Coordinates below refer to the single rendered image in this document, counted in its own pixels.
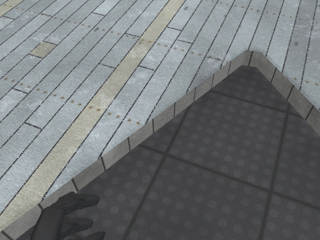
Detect robot left hand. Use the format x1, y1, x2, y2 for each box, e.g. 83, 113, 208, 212
29, 191, 106, 240

